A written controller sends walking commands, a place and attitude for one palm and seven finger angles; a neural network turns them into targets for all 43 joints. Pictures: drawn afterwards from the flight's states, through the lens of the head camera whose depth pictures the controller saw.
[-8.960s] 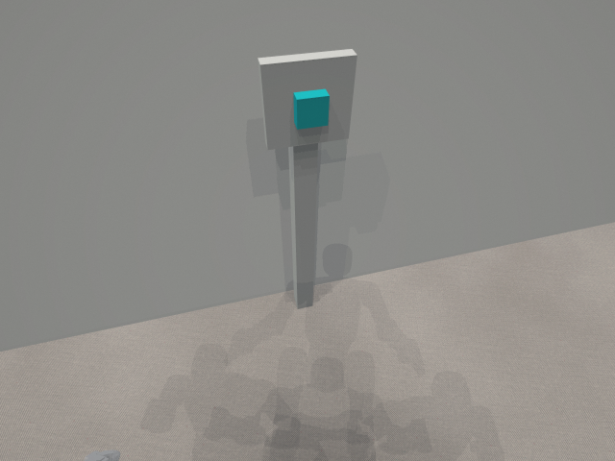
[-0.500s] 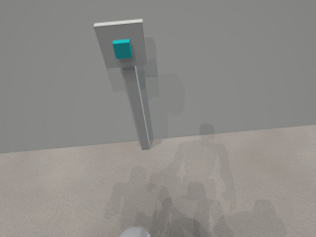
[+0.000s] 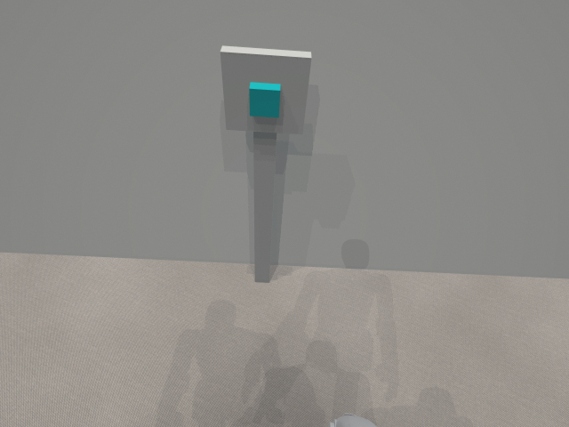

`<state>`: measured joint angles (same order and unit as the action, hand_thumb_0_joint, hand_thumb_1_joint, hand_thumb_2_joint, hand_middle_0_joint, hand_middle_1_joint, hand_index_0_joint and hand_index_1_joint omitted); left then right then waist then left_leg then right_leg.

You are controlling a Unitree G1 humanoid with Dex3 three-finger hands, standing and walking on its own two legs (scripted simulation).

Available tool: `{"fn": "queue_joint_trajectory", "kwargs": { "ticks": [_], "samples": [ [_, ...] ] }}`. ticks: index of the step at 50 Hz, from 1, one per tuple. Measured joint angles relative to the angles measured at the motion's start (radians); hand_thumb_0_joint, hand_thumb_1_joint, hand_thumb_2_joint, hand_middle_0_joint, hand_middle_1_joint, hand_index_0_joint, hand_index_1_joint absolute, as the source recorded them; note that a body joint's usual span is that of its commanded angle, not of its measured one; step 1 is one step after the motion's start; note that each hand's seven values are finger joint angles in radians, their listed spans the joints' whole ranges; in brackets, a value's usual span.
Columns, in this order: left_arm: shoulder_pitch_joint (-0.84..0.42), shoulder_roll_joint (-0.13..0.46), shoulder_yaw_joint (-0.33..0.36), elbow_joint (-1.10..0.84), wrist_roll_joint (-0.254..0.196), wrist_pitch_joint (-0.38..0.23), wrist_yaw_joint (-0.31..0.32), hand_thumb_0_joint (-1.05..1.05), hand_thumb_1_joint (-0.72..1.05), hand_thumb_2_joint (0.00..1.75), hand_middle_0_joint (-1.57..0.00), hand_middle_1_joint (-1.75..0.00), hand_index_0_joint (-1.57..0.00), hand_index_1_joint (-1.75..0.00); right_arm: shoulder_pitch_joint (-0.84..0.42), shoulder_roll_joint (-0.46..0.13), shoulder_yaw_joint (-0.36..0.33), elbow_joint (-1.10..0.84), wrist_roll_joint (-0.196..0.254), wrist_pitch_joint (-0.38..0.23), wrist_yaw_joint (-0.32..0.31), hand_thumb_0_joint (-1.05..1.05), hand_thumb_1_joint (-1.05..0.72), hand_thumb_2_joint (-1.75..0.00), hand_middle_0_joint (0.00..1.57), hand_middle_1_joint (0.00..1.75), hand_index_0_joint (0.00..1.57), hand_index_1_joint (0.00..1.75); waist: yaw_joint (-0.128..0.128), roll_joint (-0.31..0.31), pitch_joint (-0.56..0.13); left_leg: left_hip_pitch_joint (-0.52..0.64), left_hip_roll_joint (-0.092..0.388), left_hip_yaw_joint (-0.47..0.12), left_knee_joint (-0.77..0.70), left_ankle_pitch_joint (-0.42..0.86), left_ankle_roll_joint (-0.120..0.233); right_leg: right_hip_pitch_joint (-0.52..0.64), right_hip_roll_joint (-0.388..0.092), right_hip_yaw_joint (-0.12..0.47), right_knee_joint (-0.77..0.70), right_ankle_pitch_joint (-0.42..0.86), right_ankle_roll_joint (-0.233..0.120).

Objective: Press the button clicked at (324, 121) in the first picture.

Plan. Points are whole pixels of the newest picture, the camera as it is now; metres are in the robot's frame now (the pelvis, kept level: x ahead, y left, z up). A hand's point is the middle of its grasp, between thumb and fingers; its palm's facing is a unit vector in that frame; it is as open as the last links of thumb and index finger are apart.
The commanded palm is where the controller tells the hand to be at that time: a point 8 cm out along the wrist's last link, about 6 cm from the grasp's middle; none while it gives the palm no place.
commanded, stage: take the last steps up to it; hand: left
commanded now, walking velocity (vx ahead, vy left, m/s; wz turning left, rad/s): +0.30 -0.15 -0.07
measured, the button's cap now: (265, 99) +0.75 +0.11 +0.08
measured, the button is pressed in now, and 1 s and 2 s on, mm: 0 0 0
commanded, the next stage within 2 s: come to a stop and stand still in 0.58 s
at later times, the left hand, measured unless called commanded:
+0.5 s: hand (240, 409) +0.19 +0.08 -0.17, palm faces +0.04 -0.98 -0.20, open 7.2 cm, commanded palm none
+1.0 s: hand (248, 362) +0.27 +0.08 -0.18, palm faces +0.08 -0.97 -0.22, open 7.4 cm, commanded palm none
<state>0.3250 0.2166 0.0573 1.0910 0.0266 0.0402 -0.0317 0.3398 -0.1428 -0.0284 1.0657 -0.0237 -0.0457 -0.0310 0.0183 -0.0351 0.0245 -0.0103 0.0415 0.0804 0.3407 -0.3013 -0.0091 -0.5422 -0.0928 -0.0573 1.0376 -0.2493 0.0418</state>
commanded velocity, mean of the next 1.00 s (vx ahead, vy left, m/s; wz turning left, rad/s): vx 0.07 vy -0.05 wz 0.02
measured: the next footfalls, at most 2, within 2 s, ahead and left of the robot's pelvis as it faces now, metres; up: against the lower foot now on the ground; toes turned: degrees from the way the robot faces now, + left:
right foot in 0.20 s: +0.20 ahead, -0.18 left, +0.00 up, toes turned -9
left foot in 0.68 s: +0.32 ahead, +0.02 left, +0.00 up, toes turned +9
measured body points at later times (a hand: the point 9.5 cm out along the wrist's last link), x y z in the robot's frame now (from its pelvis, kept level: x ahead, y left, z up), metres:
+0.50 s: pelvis +0.16 -0.10 +0.00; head +0.16 -0.10 +0.45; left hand +0.19 +0.13 -0.16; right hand +0.20 -0.34 -0.15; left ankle +0.20 +0.03 -0.69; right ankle +0.16 -0.17 -0.74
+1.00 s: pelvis +0.25 -0.11 -0.01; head +0.27 -0.10 +0.44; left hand +0.27 +0.13 -0.17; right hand +0.33 -0.34 -0.16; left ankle +0.28 +0.02 -0.74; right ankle +0.27 -0.24 -0.72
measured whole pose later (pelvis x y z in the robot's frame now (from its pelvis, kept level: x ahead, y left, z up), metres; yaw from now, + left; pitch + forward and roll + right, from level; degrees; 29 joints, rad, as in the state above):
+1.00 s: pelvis +0.25 -0.11 -0.01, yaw +0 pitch -2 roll +0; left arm 0.24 0.17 0.05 1.05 0.02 0.04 0.03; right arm 0.13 -0.16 -0.06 1.05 -0.02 0.01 -0.04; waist 0.02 -0.01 0.09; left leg -0.23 0.07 0.14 0.51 -0.23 0.00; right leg -0.34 -0.07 -0.06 0.76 -0.39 0.03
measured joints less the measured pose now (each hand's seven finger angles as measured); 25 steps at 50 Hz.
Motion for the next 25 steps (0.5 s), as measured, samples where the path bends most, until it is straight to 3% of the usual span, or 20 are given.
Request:
{"fn": "queue_joint_trajectory", "kwargs": {
  "ticks": [5,9,11,13,16,19,25],
  "samples": [
    [-0.085,-0.006,0.001,-0.025,-0.006,0.001,-0.008,0.01,0.91,0.90,-0.19,-0.30,-0.19,-0.30,0.056,-0.001,-0.009,0.041,-0.006,0.004,0.000,0.01,-0.92,-0.90,0.20,0.30,0.20,0.30,-0.029,0.013,0.030,0.047,0.020,0.015,-0.007,-0.039,-0.031,-0.009,-0.019,-0.017,-0.179,0.035,-0.005],
    [-0.149,-0.008,0.002,-0.049,-0.009,-0.022,-0.012,0.01,0.91,0.90,-0.19,-0.30,-0.19,-0.30,0.092,-0.013,-0.019,0.070,-0.010,0.013,0.005,0.01,-0.91,-0.90,0.20,0.30,0.20,0.30,-0.059,0.039,0.045,0.061,0.061,0.020,0.059,-0.118,-0.073,0.075,0.002,-0.046,-0.365,0.033,-0.031],
    [-0.171,-0.004,0.005,-0.063,-0.007,-0.059,-0.009,0.01,0.91,0.90,-0.19,-0.30,-0.19,-0.30,0.107,-0.016,-0.022,0.087,-0.002,0.020,0.011,0.01,-0.91,-0.90,0.20,0.30,0.20,0.30,-0.056,0.049,0.050,0.002,0.092,0.012,0.232,-0.189,-0.060,0.121,0.021,-0.062,-0.418,0.074,-0.055],
    [-0.190,-0.014,0.003,-0.071,-0.013,-0.087,0.003,0.00,0.91,0.90,-0.19,-0.30,-0.19,-0.30,0.083,-0.026,-0.024,0.094,0.010,0.041,0.015,0.01,-0.91,-0.90,0.20,0.30,0.20,0.30,-0.053,0.064,0.068,-0.135,0.090,-0.049,0.561,-0.234,-0.015,0.122,0.036,-0.081,-0.357,0.028,-0.081],
    [-0.176,-0.036,-0.009,-0.070,-0.014,-0.087,0.021,0.00,0.91,0.90,-0.19,-0.30,-0.20,-0.30,0.032,-0.042,-0.034,0.075,0.007,0.054,0.022,0.01,-0.91,-0.90,0.20,0.29,0.20,0.30,-0.044,0.064,0.056,-0.324,0.070,-0.056,0.865,-0.143,0.014,0.185,0.051,-0.093,-0.409,0.004,-0.097],
    [-0.139,-0.054,-0.010,-0.050,-0.010,-0.084,0.045,0.00,0.93,0.90,-0.20,-0.30,-0.20,-0.30,-0.022,-0.053,-0.042,0.031,-0.003,0.050,0.026,0.01,-0.91,-0.90,0.20,0.29,0.20,0.30,-0.047,0.067,0.025,-0.443,0.076,-0.026,0.869,-0.041,0.008,0.259,0.071,-0.106,-0.513,0.027,-0.102],
    [-0.060,-0.060,-0.023,-0.008,-0.004,-0.092,0.045,0.00,0.94,0.90,-0.20,-0.30,-0.20,-0.30,-0.109,-0.040,-0.040,-0.032,-0.006,0.041,0.038,0.01,-0.92,-0.90,0.19,0.29,0.20,0.30,-0.032,0.064,-0.022,-0.500,0.082,0.009,0.628,0.029,-0.015,0.371,0.112,-0.124,-0.644,0.033,-0.113]
  ]
}}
